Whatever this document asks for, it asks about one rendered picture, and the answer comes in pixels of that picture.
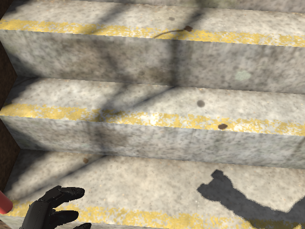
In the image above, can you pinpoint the robot left hand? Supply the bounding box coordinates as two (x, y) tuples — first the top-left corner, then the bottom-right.
(19, 185), (92, 229)

